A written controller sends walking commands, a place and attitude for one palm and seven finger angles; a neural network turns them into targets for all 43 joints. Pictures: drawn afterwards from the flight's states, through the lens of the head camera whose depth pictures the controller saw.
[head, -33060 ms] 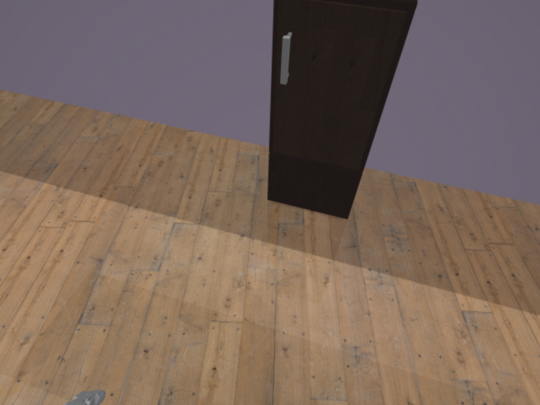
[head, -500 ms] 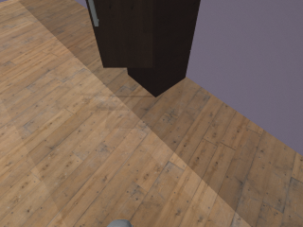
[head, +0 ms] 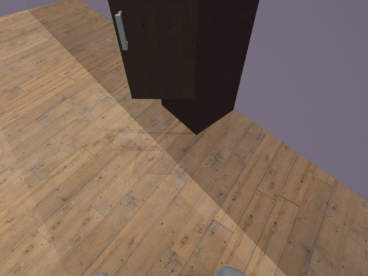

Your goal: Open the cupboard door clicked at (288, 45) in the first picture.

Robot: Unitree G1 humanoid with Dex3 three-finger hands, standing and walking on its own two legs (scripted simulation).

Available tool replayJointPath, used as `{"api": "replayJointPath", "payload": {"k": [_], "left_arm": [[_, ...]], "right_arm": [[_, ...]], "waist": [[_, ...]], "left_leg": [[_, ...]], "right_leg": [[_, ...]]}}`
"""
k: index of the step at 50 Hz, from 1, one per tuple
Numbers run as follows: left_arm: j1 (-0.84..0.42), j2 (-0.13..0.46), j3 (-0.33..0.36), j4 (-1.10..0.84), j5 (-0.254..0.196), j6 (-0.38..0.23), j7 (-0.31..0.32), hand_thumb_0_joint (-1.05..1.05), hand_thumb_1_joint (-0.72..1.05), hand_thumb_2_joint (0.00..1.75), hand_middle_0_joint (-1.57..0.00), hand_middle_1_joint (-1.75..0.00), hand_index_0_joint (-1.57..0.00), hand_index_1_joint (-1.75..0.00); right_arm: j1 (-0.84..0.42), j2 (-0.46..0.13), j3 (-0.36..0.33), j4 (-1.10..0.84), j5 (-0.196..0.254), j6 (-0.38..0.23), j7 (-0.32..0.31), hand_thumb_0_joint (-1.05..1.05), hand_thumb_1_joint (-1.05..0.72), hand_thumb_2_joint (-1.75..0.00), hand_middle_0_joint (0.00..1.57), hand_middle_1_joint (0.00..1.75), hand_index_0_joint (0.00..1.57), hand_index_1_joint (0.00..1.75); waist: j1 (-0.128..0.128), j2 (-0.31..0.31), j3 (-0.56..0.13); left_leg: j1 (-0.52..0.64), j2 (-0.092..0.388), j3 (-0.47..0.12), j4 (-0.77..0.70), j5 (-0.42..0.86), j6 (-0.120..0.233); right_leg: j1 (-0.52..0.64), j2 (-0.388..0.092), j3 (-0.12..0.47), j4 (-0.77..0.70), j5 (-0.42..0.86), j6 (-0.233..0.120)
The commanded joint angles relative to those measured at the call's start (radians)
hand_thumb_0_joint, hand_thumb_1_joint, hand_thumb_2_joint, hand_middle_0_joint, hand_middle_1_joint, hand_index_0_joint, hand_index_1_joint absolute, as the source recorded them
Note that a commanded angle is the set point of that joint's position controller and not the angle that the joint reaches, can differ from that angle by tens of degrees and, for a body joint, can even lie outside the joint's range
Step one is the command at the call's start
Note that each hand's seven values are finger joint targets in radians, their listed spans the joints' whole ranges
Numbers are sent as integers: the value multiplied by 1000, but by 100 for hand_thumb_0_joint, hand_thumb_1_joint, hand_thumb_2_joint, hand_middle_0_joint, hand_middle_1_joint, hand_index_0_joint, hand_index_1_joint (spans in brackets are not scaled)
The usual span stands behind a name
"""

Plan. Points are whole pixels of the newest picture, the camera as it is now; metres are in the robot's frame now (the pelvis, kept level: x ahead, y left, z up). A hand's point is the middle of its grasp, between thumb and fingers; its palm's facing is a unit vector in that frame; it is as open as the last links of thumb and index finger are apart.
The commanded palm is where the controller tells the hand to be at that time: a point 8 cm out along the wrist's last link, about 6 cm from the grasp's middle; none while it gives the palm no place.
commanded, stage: take the last steps up to it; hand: left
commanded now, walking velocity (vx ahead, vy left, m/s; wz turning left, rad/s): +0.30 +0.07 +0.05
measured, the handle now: (122, 30) +1.06 +0.32 +0.00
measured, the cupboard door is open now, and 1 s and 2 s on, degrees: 49 49 49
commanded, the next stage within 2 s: come to a stop and stand still in 1.10 s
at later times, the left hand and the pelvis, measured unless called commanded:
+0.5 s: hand out of the picture +0.12 +0.19 -0.18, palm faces +0.16 -0.98 -0.16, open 7.3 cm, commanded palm none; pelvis +0.19 +0.03 +0.00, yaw +3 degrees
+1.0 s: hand (116, 159) +0.48 +0.25 -0.16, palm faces -0.03 -0.98 -0.19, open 7.3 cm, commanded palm none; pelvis +0.36 +0.07 +0.00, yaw +0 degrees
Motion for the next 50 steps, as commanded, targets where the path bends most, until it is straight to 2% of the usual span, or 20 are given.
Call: {"api": "replayJointPath", "payload": {"k": [1,2,3,4,5,7,10,15,21,23,24,25,26,27,28,30,34,38,44,50], "left_arm": [[30,68,18,-62,-2,-37,2,0,90,90,-20,-30,-20,-30],[171,114,33,-21,0,-49,7,0,90,90,-20,-30,-20,-30],[332,204,58,29,4,-60,18,0,90,90,-20,-30,-20,-30],[392,261,69,43,-11,-56,24,0,90,90,-20,-30,-20,-30],[318,223,60,27,-16,-55,31,0,90,90,-20,-30,-20,-30],[180,116,34,-5,-14,-58,41,0,90,90,-20,-30,-20,-30],[173,52,13,9,-8,-85,38,0,90,90,-20,-30,-20,-30],[218,84,19,42,-7,-99,35,0,90,90,-20,-30,-20,-30],[242,133,21,84,0,-86,38,0,90,90,-20,-30,-20,-30],[230,144,27,87,-1,-77,39,0,90,90,-20,-30,-20,-30],[212,148,31,83,-4,-73,38,0,90,90,-20,-30,-20,-30],[209,128,26,76,-5,-69,34,0,90,90,-20,-30,-20,-30],[245,77,20,54,-13,-65,27,0,90,90,-20,-30,-20,-30],[196,52,6,8,-13,-69,24,0,90,90,-20,-30,-20,-30],[156,54,8,2,-10,-64,35,0,90,90,-20,-30,-20,-30],[130,52,17,17,-5,-54,22,0,90,90,-20,-30,-20,-30],[200,15,16,45,2,-30,14,0,90,90,-20,-30,-20,-30],[126,19,21,10,4,-21,10,0,90,90,-20,-30,-20,-30],[-28,23,7,-42,0,-22,6,0,90,90,-20,-30,-20,-30],[-78,31,-4,-67,-3,-32,8,0,90,90,-20,-30,-20,-30]], "right_arm": [[43,-164,-33,-6,4,-13,-18,0,-90,-90,20,30,20,30],[31,-154,-34,-9,14,-16,-14,0,-90,-90,20,30,20,30],[42,-119,-33,-29,24,-23,-7,0,-90,-90,20,30,20,30],[37,-125,-38,-53,24,-17,-8,0,-90,-90,20,30,20,30],[-48,-136,-48,-60,18,-7,-5,0,-90,-90,20,30,20,30],[-109,-92,-50,-61,10,6,4,0,-90,-90,20,30,20,30],[-37,-49,-40,-30,2,28,15,0,-90,-90,20,30,20,30],[-134,-36,-42,-70,5,32,32,0,-90,-90,20,30,20,30],[-302,-75,-42,-141,7,18,49,0,-90,-90,20,30,20,30],[-273,-92,-45,-139,6,9,45,0,-90,-90,20,30,20,30],[-195,-110,-49,-117,2,1,39,0,-90,-90,20,30,20,30],[-73,-160,-60,-80,-2,-6,28,0,-90,-90,20,30,20,30],[51,-271,-87,-57,-16,-12,13,0,-90,-90,20,30,20,30],[132,-331,-96,-50,-8,-1,0,0,-90,-90,20,30,20,30],[70,-302,-88,-57,-4,2,-8,0,-90,-90,20,30,20,30],[-78,-210,-63,-109,1,-6,-12,0,-90,-90,20,30,20,30],[-95,-147,-43,-97,6,-32,-16,0,-90,-90,20,30,20,30],[-49,-138,-47,-81,6,-38,-18,0,-90,-90,20,30,20,30],[43,-134,-34,-32,2,-34,-19,0,-90,-90,20,30,20,30],[101,-144,-28,17,-6,-18,-23,0,-90,-90,20,30,20,30]], "waist": [[52,65,9],[114,-7,-58],[162,-192,-157],[158,-285,-196],[147,-237,-113],[75,-53,22],[20,-118,-11],[35,-88,-34],[60,-152,35],[32,-116,30],[-13,-97,2],[-61,-5,-65],[-99,218,-173],[-116,308,-188],[-94,236,-176],[-33,154,-50],[30,98,-46],[31,51,-16],[-1,82,16],[-11,102,17]], "left_leg": [[-169,233,-123,62,346,100],[-269,173,-82,248,350,64],[-500,61,9,525,104,8],[-598,18,-13,820,-278,-13],[-643,75,-100,936,-216,-13],[-636,153,-129,914,-20,-26],[-548,164,-73,772,77,-64],[-574,148,-13,554,131,-90],[-499,119,17,353,111,-67],[-368,90,40,261,103,-51],[-221,60,68,184,129,-43],[-28,80,43,143,121,-26],[166,314,-250,109,141,60],[189,451,-451,10,230,144],[93,471,-446,-37,116,161],[-116,417,-345,-103,3,138],[-162,335,-153,-140,206,105],[-126,333,-121,-166,281,125],[-35,315,-71,-128,473,120],[-31,300,-36,7,620,90]], "right_leg": [[269,59,-45,-182,58,-20],[494,23,26,-230,71,-49],[749,-226,339,-310,53,-142],[739,-407,602,-464,6,-246],[591,-392,609,-520,-114,-239],[368,-314,374,-548,-104,-179],[306,-216,132,-558,161,-126],[408,-194,48,-525,394,-136],[401,-230,59,-500,321,-132],[361,-220,47,-439,293,-118],[306,-186,11,-347,321,-98],[229,-136,-24,-157,314,-77],[38,-10,-100,118,8,-27],[-100,59,-54,383,-332,-22],[-142,28,29,524,-320,-41],[-157,-36,77,559,-148,-37],[-99,-39,63,444,-29,-16],[-140,-46,66,320,54,0],[-129,-20,20,99,84,-9],[64,49,-41,-118,16,-48]]}}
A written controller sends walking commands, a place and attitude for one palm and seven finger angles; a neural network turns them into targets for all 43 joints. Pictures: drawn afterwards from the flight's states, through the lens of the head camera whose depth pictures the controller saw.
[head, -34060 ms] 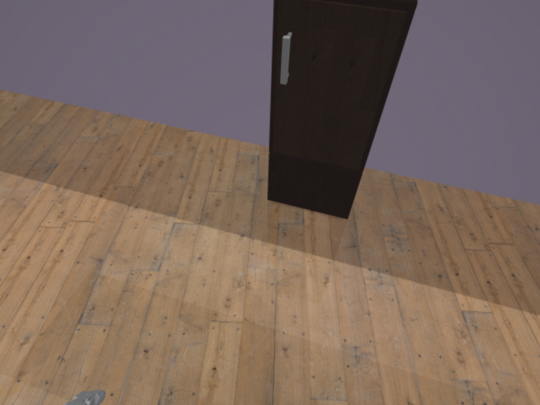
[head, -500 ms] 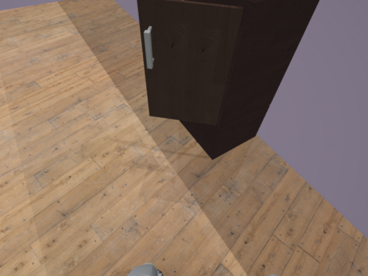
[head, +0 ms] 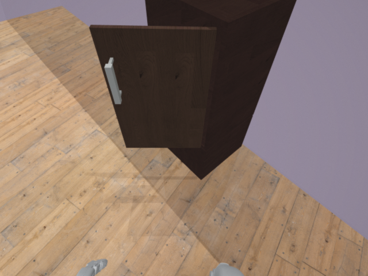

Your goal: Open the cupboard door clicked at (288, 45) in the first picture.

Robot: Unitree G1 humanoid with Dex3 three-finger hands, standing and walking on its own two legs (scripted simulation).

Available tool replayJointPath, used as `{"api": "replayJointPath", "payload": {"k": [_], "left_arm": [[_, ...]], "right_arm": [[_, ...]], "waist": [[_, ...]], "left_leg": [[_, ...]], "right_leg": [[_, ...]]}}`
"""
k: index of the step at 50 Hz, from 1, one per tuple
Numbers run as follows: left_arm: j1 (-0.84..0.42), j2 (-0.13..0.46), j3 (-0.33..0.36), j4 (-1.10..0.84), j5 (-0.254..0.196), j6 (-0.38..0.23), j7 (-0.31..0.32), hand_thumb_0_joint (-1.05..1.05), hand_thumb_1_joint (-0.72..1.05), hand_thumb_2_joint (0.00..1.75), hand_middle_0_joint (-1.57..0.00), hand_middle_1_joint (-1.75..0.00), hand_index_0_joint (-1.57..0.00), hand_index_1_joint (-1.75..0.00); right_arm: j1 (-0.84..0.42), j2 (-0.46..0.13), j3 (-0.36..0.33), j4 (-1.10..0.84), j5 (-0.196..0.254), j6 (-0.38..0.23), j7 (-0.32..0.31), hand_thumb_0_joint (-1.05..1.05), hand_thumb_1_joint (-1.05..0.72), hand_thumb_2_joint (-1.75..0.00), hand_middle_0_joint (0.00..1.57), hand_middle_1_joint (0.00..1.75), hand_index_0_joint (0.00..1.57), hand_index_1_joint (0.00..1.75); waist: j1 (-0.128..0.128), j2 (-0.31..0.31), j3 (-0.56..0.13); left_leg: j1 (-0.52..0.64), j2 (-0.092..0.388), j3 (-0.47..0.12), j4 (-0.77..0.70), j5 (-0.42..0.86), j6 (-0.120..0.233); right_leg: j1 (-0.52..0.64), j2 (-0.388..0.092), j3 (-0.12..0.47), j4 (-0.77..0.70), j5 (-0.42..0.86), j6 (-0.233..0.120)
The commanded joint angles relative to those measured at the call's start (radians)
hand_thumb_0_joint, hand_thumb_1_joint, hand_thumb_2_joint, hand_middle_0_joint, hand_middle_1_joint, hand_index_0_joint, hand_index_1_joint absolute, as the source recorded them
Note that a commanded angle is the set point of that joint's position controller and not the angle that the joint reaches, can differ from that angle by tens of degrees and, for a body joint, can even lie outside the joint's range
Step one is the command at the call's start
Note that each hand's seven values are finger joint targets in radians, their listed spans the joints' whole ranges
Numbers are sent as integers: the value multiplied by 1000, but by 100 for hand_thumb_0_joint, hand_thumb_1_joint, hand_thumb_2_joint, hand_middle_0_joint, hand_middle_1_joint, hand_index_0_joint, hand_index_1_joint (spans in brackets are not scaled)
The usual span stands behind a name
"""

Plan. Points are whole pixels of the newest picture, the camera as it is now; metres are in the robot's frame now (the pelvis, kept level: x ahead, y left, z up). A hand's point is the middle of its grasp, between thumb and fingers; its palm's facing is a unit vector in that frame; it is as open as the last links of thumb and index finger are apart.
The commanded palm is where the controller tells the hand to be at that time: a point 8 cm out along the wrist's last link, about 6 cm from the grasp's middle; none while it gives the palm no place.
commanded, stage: take the last steps up to it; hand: left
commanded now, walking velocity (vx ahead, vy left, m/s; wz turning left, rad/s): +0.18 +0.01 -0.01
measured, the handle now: (114, 81) +0.70 +0.25 -0.01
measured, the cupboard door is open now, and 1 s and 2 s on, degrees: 49 49 49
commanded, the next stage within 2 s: come to a stop and stand still in 0.10 s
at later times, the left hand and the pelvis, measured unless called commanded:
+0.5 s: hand out of the picture +0.15 +0.19 -0.19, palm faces +0.06 -0.98 -0.20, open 7.3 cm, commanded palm none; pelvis +0.12 +0.01 -0.01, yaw +0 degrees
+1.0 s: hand out of the picture +0.14 +0.13 -0.18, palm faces +0.04 -0.98 -0.20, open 7.2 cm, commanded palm none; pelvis +0.10 -0.05 +0.00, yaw +1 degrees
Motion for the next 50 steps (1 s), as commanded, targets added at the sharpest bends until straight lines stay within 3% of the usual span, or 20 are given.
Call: {"api": "replayJointPath", "payload": {"k": [1,2,3,4,5,7,10,16,18,22,25,30,33,34,36,38,43,45,47,50], "left_arm": [[33,29,-7,-53,-5,-25,0,0,90,90,-20,-30,-20,-30],[146,62,2,-18,-5,-33,4,0,90,90,-20,-30,-20,-30],[295,130,23,27,-4,-47,14,0,90,90,-20,-30,-20,-30],[402,214,42,60,-13,-50,21,0,90,90,-20,-30,-20,-30],[395,210,41,55,-21,-51,29,0,90,90,-20,-30,-20,-30],[238,131,27,12,-22,-43,43,0,90,90,-20,-30,-20,-30],[151,69,8,-1,-13,-57,40,0,90,90,-20,-30,-20,-30],[119,85,4,17,-19,-35,51,0,90,90,-20,-30,-20,-30],[165,57,-5,13,-24,-11,57,0,90,90,-20,-30,-20,-30],[189,68,-8,12,-22,34,53,0,90,90,-20,-30,-20,-30],[184,82,3,-7,-21,48,48,0,90,90,-20,-30,-20,-30],[173,62,12,-41,-17,53,38,0,90,90,-20,-30,-20,-30],[257,62,11,-28,-15,44,36,0,90,90,-20,-30,-20,-30],[293,78,13,-18,-10,39,37,0,90,90,-20,-30,-20,-30],[204,197,20,-48,3,27,41,0,90,90,-20,-30,-20,-30],[126,171,9,-59,2,14,45,0,90,90,-20,-30,-20,-30],[159,132,-5,-8,-7,-9,50,0,90,90,-20,-30,-20,-30],[167,127,-7,16,-21,-13,53,0,90,90,-20,-30,-20,-30],[189,80,-17,26,-30,-11,49,0,90,90,-20,-30,-20,-30],[159,89,-17,47,-28,2,48,0,90,90,-20,-30,-20,-30]], "right_arm": [[71,-138,-19,0,5,-2,-15,0,-90,-90,20,30,20,30],[52,-137,-18,-1,13,-2,-12,0,-90,-90,20,30,20,30],[39,-114,-19,-19,24,-7,-8,0,-90,-90,20,30,20,30],[56,-92,-19,-40,31,-8,-6,0,-90,-90,20,30,20,30],[-20,-107,-24,-57,33,2,-8,0,-90,-90,20,30,20,30],[-100,-84,-32,-77,26,18,-4,0,-90,-90,20,30,20,30],[-30,-19,-21,-48,16,42,7,0,-90,-90,20,30,20,30],[-25,-27,-14,-33,19,52,2,0,-90,-90,20,30,20,30],[-56,-131,-28,-52,18,43,-6,0,-90,-90,20,30,20,30],[-150,-198,-43,-93,18,63,-30,0,-90,-90,20,30,20,30],[-161,-246,-62,-127,8,73,-43,0,-90,-90,20,30,20,30],[-213,-266,-76,-159,6,80,-40,0,-90,-90,20,30,20,30],[-270,-249,-73,-176,12,84,-28,0,-90,-90,20,30,20,30],[-277,-232,-72,-181,18,89,-23,0,-90,-90,20,30,20,30],[-275,-135,-56,-203,30,103,-2,0,-90,-90,20,30,20,30],[-319,-125,-56,-192,20,116,6,0,-90,-90,20,30,20,30],[-242,-95,-35,-118,28,90,-4,0,-90,-90,20,30,20,30],[-191,-93,-25,-78,28,75,-10,0,-90,-90,20,30,20,30],[-185,-135,-26,-57,22,56,-19,0,-90,-90,20,30,20,30],[-189,-127,-15,-29,20,60,-25,0,-90,-90,20,30,20,30]], "waist": [[43,107,-9],[99,63,-53],[150,-51,-143],[157,-217,-215],[174,-171,-198],[109,-51,-60],[28,-96,-50],[6,-62,-95],[36,97,-102],[44,247,-27],[22,212,-133],[21,181,-169],[64,182,-168],[78,106,-164],[45,-244,-40],[47,-188,7],[43,-116,-50],[32,-87,-104],[56,52,-134],[53,119,-77]], "left_leg": [[-32,258,-134,77,625,60],[-109,225,-112,209,620,31],[-325,157,-64,408,435,-14],[-531,27,-10,706,-210,-66],[-561,52,-133,868,-336,-62],[-584,128,-205,877,-209,-59],[-424,133,-151,660,-98,-84],[-162,67,-117,165,219,-110],[-113,225,-249,138,661,-38],[-220,332,-337,35,727,77],[-83,396,-365,80,857,156],[-96,372,-318,84,691,142],[-205,314,-282,108,435,84],[-258,261,-254,151,281,44],[-377,51,-121,339,-155,-78],[-325,48,-187,510,-182,-68],[-313,48,-153,325,-115,-86],[-186,57,-164,108,92,-82],[-71,173,-253,96,432,-38],[-145,161,-236,91,352,-46]], "right_leg": [[178,63,-57,-169,12,-25],[368,58,-38,-227,97,-41],[646,-95,142,-211,296,-103],[815,-350,434,-309,516,-242],[704,-386,483,-367,525,-290],[479,-321,349,-428,333,-251],[285,-207,111,-470,330,-164],[266,-114,39,-295,438,-84],[218,-36,6,-223,170,-1],[225,34,-1,-40,-231,27],[103,48,70,185,-392,25],[106,63,65,173,-338,29],[271,66,29,-113,-160,22],[341,63,32,-263,-35,21],[218,-219,342,-498,-46,-106],[75,-207,324,-507,-78,-153],[358,-131,177,-311,577,-139],[383,-111,169,-260,550,-94],[320,-28,124,-278,310,-20],[355,-22,119,-330,217,-16]]}}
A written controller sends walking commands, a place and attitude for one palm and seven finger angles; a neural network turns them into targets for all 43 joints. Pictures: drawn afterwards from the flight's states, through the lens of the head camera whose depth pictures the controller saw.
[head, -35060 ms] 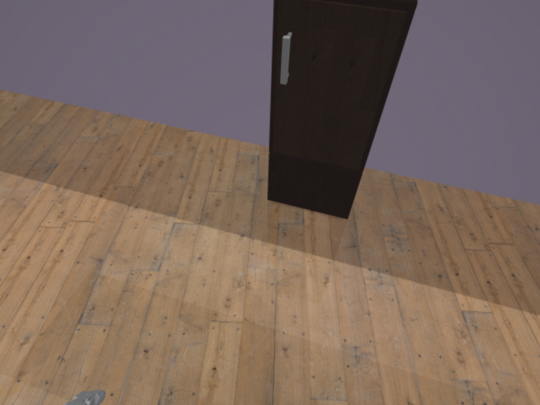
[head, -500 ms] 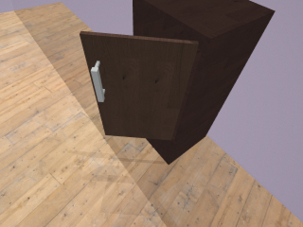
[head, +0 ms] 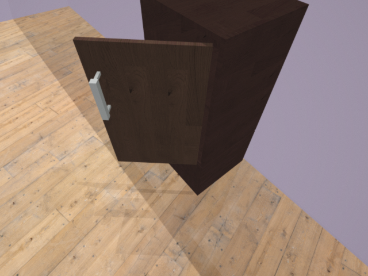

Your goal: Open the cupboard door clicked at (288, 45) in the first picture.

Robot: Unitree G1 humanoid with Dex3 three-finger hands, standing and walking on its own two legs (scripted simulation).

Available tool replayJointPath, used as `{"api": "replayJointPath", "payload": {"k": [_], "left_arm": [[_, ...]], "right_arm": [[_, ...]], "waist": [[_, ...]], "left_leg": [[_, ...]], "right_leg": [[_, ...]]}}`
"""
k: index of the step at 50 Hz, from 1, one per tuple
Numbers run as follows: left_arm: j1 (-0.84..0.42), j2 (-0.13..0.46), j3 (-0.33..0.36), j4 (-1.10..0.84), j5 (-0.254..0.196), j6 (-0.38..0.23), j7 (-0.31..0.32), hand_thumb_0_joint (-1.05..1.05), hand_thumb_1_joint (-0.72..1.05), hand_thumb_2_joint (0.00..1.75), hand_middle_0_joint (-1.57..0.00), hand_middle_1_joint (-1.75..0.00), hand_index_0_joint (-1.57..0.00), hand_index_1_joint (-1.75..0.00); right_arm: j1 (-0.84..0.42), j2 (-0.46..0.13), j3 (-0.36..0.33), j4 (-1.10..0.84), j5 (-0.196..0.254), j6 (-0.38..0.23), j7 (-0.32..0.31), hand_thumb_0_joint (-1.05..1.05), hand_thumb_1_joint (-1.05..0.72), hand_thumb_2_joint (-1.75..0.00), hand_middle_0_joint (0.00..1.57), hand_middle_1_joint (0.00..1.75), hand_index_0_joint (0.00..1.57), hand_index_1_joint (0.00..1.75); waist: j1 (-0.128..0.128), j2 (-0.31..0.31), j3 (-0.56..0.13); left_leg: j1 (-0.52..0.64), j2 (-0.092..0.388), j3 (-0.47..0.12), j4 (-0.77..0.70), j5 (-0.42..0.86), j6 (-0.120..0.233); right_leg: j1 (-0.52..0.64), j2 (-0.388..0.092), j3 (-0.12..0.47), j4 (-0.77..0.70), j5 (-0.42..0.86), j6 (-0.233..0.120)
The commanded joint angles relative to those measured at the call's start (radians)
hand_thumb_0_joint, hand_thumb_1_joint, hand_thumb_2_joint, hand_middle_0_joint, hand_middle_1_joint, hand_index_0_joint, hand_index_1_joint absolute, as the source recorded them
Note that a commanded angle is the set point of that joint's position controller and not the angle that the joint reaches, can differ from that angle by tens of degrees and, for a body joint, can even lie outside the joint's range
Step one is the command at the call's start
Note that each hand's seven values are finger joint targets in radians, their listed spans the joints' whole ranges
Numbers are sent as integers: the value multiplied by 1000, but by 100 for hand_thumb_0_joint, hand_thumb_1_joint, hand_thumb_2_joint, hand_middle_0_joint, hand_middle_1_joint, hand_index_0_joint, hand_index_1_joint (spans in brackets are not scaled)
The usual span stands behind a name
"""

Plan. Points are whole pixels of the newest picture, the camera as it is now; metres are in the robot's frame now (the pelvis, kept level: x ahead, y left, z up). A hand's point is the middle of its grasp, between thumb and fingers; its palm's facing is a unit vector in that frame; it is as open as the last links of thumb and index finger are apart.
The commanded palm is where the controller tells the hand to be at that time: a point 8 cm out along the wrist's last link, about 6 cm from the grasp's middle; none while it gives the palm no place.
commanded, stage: come to a stop and stand still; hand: left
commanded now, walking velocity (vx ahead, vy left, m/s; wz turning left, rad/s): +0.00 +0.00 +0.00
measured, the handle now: (102, 96) +0.60 +0.29 +0.00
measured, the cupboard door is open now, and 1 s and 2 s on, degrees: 49 49 49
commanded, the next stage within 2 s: look again from close up in 0.22 s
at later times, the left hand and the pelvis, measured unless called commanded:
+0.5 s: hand out of the picture -0.01 +0.18 -0.18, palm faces +0.00 -0.98 -0.18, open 7.3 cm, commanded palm none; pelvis -0.01 +0.01 +0.00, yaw -1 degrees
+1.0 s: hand out of the picture -0.07 +0.21 -0.18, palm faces +0.03 -0.98 -0.17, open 7.3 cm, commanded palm none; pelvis -0.04 +0.04 +0.00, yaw +0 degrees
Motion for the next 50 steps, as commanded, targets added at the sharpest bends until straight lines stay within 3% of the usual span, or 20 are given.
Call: {"api": "replayJointPath", "payload": {"k": [1,6,12,15,16,17,18,19,20,21,22,23,26,31,36,44,48,50], "left_arm": [[46,105,9,-15,-10,-6,-1,0,90,90,-20,-30,-20,-30],[48,92,4,8,-9,-5,-5,0,90,90,-20,-30,-20,-30],[75,78,1,23,-7,-12,-2,0,90,90,-20,-30,-20,-30],[87,71,-1,27,-9,-16,0,0,90,90,-20,-30,-20,-30],[196,86,-10,54,14,-52,47,0,90,90,-20,-30,-20,-30],[188,138,-1,44,11,-72,45,0,90,90,-20,-30,-20,-30],[193,127,1,15,7,-71,42,0,90,90,-20,-30,-20,-30],[169,106,-3,-1,4,-63,37,0,90,90,-20,-30,-20,-30],[170,94,-4,-7,1,-55,33,0,90,90,-20,-30,-20,-30],[168,79,-6,-12,0,-51,29,0,90,90,-20,-30,-20,-30],[153,71,-9,-16,6,-42,26,0,90,90,-20,-30,-20,-30],[149,70,-9,-20,7,-35,23,0,90,90,-20,-30,-20,-30],[159,63,-14,-23,8,-23,16,0,90,90,-20,-30,-20,-30],[161,67,-14,-37,9,-18,8,0,90,90,-20,-30,-20,-30],[178,62,-15,-44,12,-12,4,0,90,90,-20,-30,-20,-30],[208,55,-16,-35,13,-15,2,0,90,90,-20,-30,-20,-30],[237,56,-7,-30,23,-13,-3,0,90,90,-20,-30,-20,-30],[258,59,0,-29,23,-16,-6,0,90,90,-20,-30,-20,-30]], "right_arm": [[36,-94,-1,-3,-1,-18,-16,0,-90,-90,20,30,20,30],[70,-79,6,15,-4,-16,-14,0,-90,-90,20,30,20,30],[108,-64,12,25,-4,-21,-14,0,-90,-90,20,30,20,30],[124,-61,14,31,-4,-25,-15,0,-90,-90,20,30,20,30],[18,-92,13,-37,8,-53,-1,0,-90,-90,20,30,20,30],[45,-58,24,-84,13,-53,3,0,-90,-90,20,30,20,30],[124,-29,23,-88,7,-57,1,0,-90,-90,20,30,20,30],[150,-43,17,-86,5,-60,-5,0,-90,-90,20,30,20,30],[150,-47,17,-79,8,-58,-9,0,-90,-90,20,30,20,30],[148,-57,14,-79,7,-54,-12,0,-90,-90,20,30,20,30],[146,-59,15,-81,3,-53,-12,0,-90,-90,20,30,20,30],[138,-63,16,-83,1,-51,-12,0,-90,-90,20,30,20,30],[115,-76,16,-101,0,-46,-8,0,-90,-90,20,30,20,30],[117,-94,14,-107,-3,-49,-3,0,-90,-90,20,30,20,30],[120,-109,14,-110,-5,-52,-1,0,-90,-90,20,30,20,30],[134,-104,14,-92,-2,-53,0,0,-90,-90,20,30,20,30],[154,-115,8,-82,-8,-38,6,0,-90,-90,20,30,20,30],[150,-99,9,-87,-9,-36,10,0,-90,-90,20,30,20,30]], "waist": [[15,102,-69],[11,35,6],[9,-6,6],[7,5,-7],[48,35,-1],[-2,2,-61],[-16,-59,-192],[-26,-38,-246],[-16,-56,-219],[-14,-58,-165],[-15,18,-98],[-9,44,-39],[0,22,38],[-1,22,38],[8,59,50],[15,38,27],[19,45,35],[28,4,74]], "left_leg": [[20,98,-76,-111,252,22],[-9,73,-65,-159,108,17],[18,69,-53,-164,115,19],[25,70,-54,-163,145,19],[-37,70,-2,70,185,1],[-62,45,-1,61,132,7],[-52,27,-14,48,51,22],[-24,24,-13,15,137,29],[0,41,-27,6,207,33],[6,56,-35,1,224,35],[7,63,-41,-12,267,35],[-17,73,-55,-25,282,39],[-75,72,-83,-76,133,51],[-106,69,-107,-137,-17,57],[-165,83,-147,-207,-129,65],[-159,82,-148,-220,-129,68],[-193,73,-146,-214,-324,83],[-232,47,-121,-154,-305,83]], "right_leg": [[74,-129,127,-141,255,12],[43,-125,140,-210,106,6],[33,-124,139,-229,98,5],[44,-127,140,-218,140,3],[31,-194,203,-154,694,48],[130,-246,186,-95,1009,27],[211,-251,185,-34,1043,-2],[233,-222,140,7,1004,-20],[179,-192,126,2,841,-14],[111,-171,126,-28,667,-10],[51,-152,118,-37,538,-10],[8,-133,112,-45,400,-5],[-54,-110,129,-97,105,2],[-59,-103,129,-115,5,8],[-29,-91,102,-91,34,14],[-13,-102,97,-102,53,20],[-32,-92,93,-82,-169,8],[-48,-112,146,-113,-227,-9]]}}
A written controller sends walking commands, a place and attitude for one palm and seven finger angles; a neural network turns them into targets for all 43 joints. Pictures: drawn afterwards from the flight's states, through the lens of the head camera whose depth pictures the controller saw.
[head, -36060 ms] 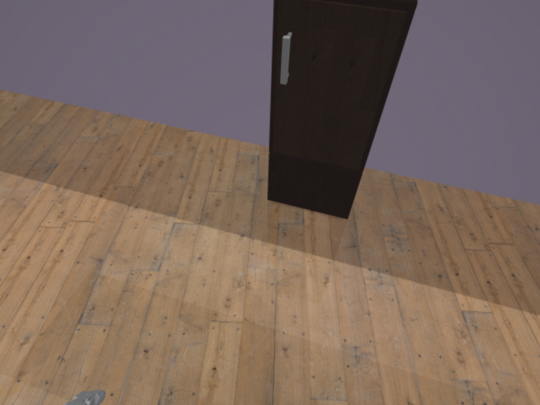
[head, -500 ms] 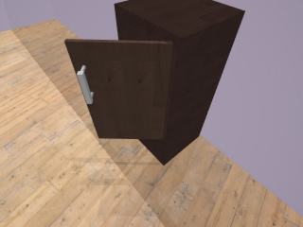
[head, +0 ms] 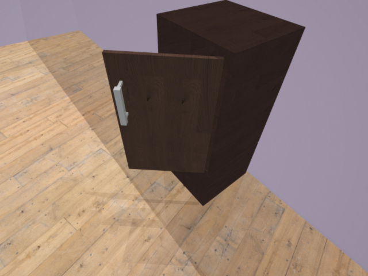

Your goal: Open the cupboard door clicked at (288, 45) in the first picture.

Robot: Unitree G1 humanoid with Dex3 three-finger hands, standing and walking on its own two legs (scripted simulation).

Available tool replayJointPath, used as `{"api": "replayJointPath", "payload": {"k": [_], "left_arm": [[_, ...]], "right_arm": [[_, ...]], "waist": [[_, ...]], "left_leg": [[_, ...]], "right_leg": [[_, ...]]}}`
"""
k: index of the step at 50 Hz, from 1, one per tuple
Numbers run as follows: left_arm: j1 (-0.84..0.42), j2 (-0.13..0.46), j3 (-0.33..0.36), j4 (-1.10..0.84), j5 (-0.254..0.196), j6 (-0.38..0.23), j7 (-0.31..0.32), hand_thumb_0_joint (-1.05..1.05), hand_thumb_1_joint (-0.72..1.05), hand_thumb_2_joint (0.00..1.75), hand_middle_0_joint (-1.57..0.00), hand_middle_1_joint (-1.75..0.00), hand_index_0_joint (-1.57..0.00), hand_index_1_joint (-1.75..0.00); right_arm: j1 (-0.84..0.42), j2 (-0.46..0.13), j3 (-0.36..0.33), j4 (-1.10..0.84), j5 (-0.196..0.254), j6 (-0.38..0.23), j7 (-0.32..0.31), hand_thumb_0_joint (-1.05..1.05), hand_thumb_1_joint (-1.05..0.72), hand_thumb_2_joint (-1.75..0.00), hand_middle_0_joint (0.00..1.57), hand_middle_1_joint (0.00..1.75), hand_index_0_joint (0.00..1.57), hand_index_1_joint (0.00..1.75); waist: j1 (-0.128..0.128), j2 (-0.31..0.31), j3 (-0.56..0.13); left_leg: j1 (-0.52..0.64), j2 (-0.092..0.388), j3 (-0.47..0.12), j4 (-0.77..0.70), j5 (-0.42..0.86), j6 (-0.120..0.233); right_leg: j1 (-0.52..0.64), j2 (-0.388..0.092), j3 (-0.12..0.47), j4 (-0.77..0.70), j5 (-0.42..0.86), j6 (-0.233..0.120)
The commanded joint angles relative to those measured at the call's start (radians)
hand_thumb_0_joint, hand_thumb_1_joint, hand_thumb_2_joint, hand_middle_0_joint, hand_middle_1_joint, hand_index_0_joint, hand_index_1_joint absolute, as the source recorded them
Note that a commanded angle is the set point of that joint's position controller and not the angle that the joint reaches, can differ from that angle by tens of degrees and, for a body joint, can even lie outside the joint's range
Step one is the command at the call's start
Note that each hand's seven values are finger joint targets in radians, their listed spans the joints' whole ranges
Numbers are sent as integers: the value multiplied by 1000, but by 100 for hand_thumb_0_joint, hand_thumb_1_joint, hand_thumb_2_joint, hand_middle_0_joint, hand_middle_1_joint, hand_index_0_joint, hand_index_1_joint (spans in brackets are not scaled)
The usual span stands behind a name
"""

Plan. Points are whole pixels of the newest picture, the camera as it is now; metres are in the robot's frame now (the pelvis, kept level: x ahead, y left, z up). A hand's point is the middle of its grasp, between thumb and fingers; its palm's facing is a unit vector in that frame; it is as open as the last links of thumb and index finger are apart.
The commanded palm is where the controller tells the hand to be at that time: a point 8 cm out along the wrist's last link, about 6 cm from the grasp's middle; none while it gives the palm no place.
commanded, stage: shuffle to correct the standing spot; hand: left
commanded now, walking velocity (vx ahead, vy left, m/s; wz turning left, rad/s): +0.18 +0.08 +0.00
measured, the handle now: (122, 103) +0.65 +0.26 +0.00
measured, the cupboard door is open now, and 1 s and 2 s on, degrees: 49 49 49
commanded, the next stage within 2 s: come to a stop and stand still in 0.50 s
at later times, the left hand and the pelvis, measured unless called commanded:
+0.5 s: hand out of the picture +0.10 +0.19 -0.18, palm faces +0.02 -0.98 -0.20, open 7.2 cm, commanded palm none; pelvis +0.07 +0.01 -0.01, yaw -1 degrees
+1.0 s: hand out of the picture +0.12 +0.23 -0.19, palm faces +0.05 -0.99 -0.16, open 7.3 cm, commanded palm none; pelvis +0.12 +0.05 -0.01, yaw -1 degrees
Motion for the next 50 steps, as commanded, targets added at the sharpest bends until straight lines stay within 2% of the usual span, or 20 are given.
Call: {"api": "replayJointPath", "payload": {"k": [1,5,8,10,11,13,17,22,23,25,26,28,31,34,36,38,39,42,45,50], "left_arm": [[94,84,24,-32,-1,-15,1,0,90,90,-20,-30,-20,-30],[104,121,46,-36,-9,-21,6,0,90,90,-20,-30,-20,-30],[62,106,50,-48,-4,-16,6,0,90,90,-20,-30,-20,-30],[48,66,42,-58,-1,-12,-1,0,90,90,-20,-30,-20,-30],[31,33,35,-69,2,-15,-5,0,90,90,-20,-30,-20,-30],[-47,12,28,-97,5,-33,-12,0,90,90,-20,-30,-20,-30],[-68,-21,24,-98,-4,-41,-24,0,90,90,-20,-30,-20,-30],[18,-15,36,-66,-2,-38,-19,0,90,90,-20,-30,-20,-30],[72,22,46,-49,-2,-44,-14,0,90,90,-20,-30,-20,-30],[224,187,83,-18,-4,-50,-2,0,90,90,-20,-30,-20,-30],[233,192,89,-27,-10,-50,4,0,90,90,-20,-30,-20,-30],[113,131,76,-56,-6,-50,18,0,90,90,-20,-30,-20,-30],[-35,117,69,-99,3,-56,13,0,90,90,-20,-30,-20,-30],[-50,142,73,-98,3,-35,8,0,90,90,-20,-30,-20,-30],[-31,117,62,-88,-4,-13,4,0,90,90,-20,-30,-20,-30],[44,40,47,-89,-18,5,2,0,90,90,-20,-30,-20,-30],[55,27,42,-94,-15,5,5,0,90,90,-20,-30,-20,-30],[53,27,33,-56,-9,9,1,0,90,90,-20,-30,-20,-30],[40,50,38,-64,-11,14,-2,0,90,90,-20,-30,-20,-30],[59,48,51,-95,-5,24,-5,0,90,90,-20,-30,-20,-30]], "right_arm": [[22,-112,-27,-49,-1,-9,-6,0,-90,-90,20,30,20,30],[59,-69,-22,-49,-2,-16,-2,0,-90,-90,20,30,20,30],[109,-62,-24,-38,-1,-21,1,0,-90,-90,20,30,20,30],[157,-101,-32,-22,-2,-29,-5,0,-90,-90,20,30,20,30],[197,-136,-39,-11,-3,-33,-11,0,-90,-90,20,30,20,30],[230,-130,-37,-2,-3,-47,-20,0,-90,-90,20,30,20,30],[163,-104,-27,-12,-3,-64,-22,0,-90,-90,20,30,20,30],[129,-96,-29,-6,5,-51,-21,0,-90,-90,20,30,20,30],[117,-80,-27,-10,9,-52,-18,0,-90,-90,20,30,20,30],[105,-45,-32,-56,8,-54,-3,0,-90,-90,20,30,20,30],[55,-81,-43,-71,-2,-46,-1,0,-90,-90,20,30,20,30],[0,-69,-48,-73,-7,-26,15,0,-90,-90,20,30,20,30],[48,-21,-44,-61,-1,-6,33,0,-90,-90,20,30,20,30],[74,5,-32,-52,6,-12,21,0,-90,-90,20,30,20,30],[113,-27,-31,-35,6,-21,9,0,-90,-90,20,30,20,30],[101,-154,-50,-65,0,-30,-9,0,-90,-90,20,30,20,30],[60,-192,-59,-90,-4,-19,-13,0,-90,-90,20,30,20,30],[-55,-137,-50,-86,-1,-28,-29,0,-90,-90,20,30,20,30],[-48,-168,-71,-93,0,-18,-41,0,-90,-90,20,30,20,30],[-96,-194,-95,-114,1,4,-44,0,-90,-90,20,30,20,30]], "waist": [[16,-32,152],[-1,-115,128],[-29,-43,169],[-37,119,175],[-54,224,177],[-67,171,179],[-29,109,101],[29,73,86],[59,17,82],[100,-253,9],[105,-174,37],[53,-136,132],[-30,-140,116],[-32,-100,81],[-38,-28,51],[-6,235,18],[-1,186,58],[16,263,34],[-7,186,-59],[6,151,-80]], "left_leg": [[-201,76,-117,-101,-316,14],[-153,21,-12,77,-179,-6],[-65,33,-25,-8,-185,-1],[-25,132,-188,-161,-300,39],[17,235,-348,-273,-356,97],[134,324,-460,-302,-152,205],[96,265,-262,-243,213,200],[-81,193,-143,-148,67,133],[-186,151,-103,-67,-20,98],[-473,-8,64,360,-351,6],[-487,35,-11,533,-355,1],[-492,107,-63,636,-245,-5],[-249,122,-28,431,-93,-30],[-27,50,60,170,24,-59],[97,58,46,0,99,-76],[25,311,-240,-154,284,33],[-117,360,-303,-200,159,87],[-55,289,-232,-200,315,86],[93,318,-198,-114,638,119],[33,319,-155,-46,561,114]], "right_leg": [[-15,-86,156,-132,-304,-70],[-57,-195,277,-232,-416,-128],[-155,-142,177,-155,-374,-110],[-215,-38,48,23,-306,-71],[-273,20,-43,199,-226,-49],[-431,-7,-7,406,-263,-56],[-279,-35,-19,309,-185,-43],[62,7,-64,18,3,-36],[201,-41,2,-30,5,-52],[415,-435,515,-239,-109,-232],[312,-460,560,-297,-169,-281],[114,-412,445,-334,-257,-254],[-116,-296,142,-334,-62,-165],[-170,-212,30,-222,37,-120],[-173,-147,8,-74,-28,-77],[-138,-33,-56,93,-189,5],[-72,-16,-38,132,-245,3],[-66,-24,-7,171,-163,-1],[-92,-10,2,174,-182,6],[-23,3,10,73,-66,0]]}}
